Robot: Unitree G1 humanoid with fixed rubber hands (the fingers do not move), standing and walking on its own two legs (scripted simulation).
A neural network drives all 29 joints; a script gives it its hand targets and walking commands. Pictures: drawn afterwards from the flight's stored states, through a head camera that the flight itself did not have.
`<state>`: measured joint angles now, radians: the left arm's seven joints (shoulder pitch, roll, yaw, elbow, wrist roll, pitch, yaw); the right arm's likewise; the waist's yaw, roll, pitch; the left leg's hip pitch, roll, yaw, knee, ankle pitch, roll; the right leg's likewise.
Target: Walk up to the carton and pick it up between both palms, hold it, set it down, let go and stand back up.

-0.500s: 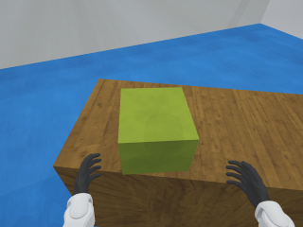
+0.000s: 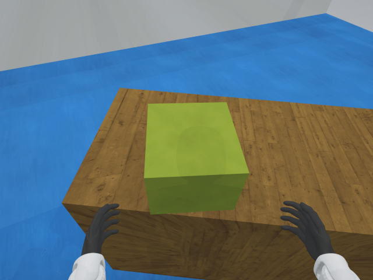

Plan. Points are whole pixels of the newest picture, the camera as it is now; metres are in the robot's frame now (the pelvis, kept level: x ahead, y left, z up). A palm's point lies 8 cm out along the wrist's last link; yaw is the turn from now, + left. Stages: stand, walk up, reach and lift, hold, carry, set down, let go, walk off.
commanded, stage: set down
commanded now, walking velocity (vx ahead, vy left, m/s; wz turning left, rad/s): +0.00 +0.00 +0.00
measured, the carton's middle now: (190, 155) +0.42 +0.03 -0.01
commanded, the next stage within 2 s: let go in 1.10 s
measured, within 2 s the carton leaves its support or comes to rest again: neither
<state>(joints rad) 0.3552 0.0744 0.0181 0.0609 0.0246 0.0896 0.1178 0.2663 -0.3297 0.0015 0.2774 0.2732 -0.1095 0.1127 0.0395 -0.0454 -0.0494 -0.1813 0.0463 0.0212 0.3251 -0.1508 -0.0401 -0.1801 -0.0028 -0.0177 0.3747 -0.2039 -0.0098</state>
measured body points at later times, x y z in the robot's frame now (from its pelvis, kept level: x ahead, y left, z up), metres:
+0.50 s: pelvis +0.00 +0.00 +0.00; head +0.01 +0.01 +0.45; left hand +0.19 +0.22 -0.04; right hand +0.21 -0.23 -0.02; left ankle +0.01 +0.15 -0.75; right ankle +0.00 -0.11 -0.75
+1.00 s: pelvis +0.02 +0.00 +0.00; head +0.04 +0.01 +0.45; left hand +0.19 +0.23 -0.07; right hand +0.19 -0.23 -0.06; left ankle +0.01 +0.15 -0.75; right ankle +0.00 -0.11 -0.75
